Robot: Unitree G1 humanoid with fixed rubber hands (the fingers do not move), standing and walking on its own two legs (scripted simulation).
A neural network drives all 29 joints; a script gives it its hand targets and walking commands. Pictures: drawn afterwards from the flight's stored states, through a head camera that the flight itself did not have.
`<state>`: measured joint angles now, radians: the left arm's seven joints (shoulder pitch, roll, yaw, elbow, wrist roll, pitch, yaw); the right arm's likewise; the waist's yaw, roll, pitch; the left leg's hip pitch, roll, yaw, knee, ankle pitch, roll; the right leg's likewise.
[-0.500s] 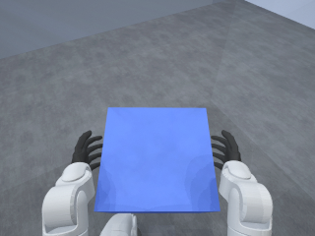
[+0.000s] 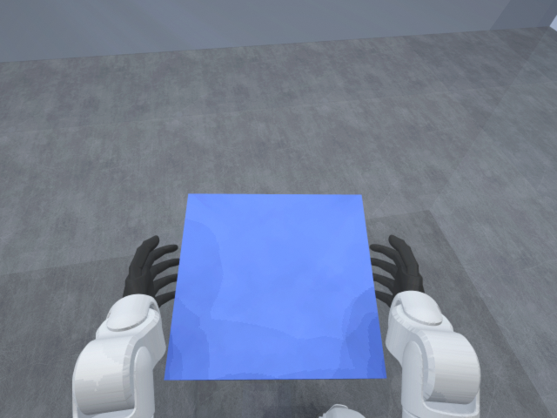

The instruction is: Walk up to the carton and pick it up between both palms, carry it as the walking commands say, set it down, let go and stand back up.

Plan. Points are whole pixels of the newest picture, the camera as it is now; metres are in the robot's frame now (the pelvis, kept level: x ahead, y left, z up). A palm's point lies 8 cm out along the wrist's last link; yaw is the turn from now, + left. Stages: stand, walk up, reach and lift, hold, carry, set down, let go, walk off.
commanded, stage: carry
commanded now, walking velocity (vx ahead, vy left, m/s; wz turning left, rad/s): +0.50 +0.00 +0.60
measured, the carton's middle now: (274, 292) +0.29 +0.02 -0.01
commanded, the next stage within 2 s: none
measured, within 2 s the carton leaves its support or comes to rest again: neither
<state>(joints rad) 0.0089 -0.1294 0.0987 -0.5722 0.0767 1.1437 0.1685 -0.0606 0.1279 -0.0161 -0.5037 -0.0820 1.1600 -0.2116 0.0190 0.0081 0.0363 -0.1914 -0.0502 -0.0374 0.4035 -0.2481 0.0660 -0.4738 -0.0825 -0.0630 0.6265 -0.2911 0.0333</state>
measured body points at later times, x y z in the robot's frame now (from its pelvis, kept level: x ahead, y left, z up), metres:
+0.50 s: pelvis +0.28 -0.02 -0.01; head +0.29 -0.03 +0.44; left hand +0.48 +0.21 +0.08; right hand +0.58 -0.11 +0.08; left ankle +0.37 +0.12 -0.71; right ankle +0.13 -0.15 -0.74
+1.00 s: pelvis +0.57 +0.06 -0.01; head +0.57 +0.05 +0.44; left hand +0.67 +0.34 +0.10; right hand +0.88 +0.09 +0.09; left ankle +0.41 +0.09 -0.73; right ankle +0.68 -0.01 -0.75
